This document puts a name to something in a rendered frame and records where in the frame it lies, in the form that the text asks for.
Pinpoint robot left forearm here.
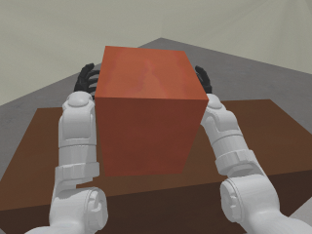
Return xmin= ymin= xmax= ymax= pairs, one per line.
xmin=49 ymin=91 xmax=99 ymax=225

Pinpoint robot right forearm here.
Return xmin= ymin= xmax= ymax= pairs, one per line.
xmin=200 ymin=94 xmax=280 ymax=210

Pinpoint robot right hand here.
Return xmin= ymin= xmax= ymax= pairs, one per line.
xmin=195 ymin=65 xmax=213 ymax=94

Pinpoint robot left hand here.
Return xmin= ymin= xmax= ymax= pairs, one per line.
xmin=73 ymin=63 xmax=100 ymax=100

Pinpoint right robot upper arm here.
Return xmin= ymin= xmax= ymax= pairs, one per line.
xmin=219 ymin=173 xmax=312 ymax=234

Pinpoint pedestal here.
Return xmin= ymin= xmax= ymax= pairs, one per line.
xmin=0 ymin=98 xmax=312 ymax=234

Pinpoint left robot upper arm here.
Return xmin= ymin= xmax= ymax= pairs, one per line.
xmin=24 ymin=186 xmax=108 ymax=234

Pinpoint carton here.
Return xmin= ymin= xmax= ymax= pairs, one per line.
xmin=95 ymin=46 xmax=209 ymax=176

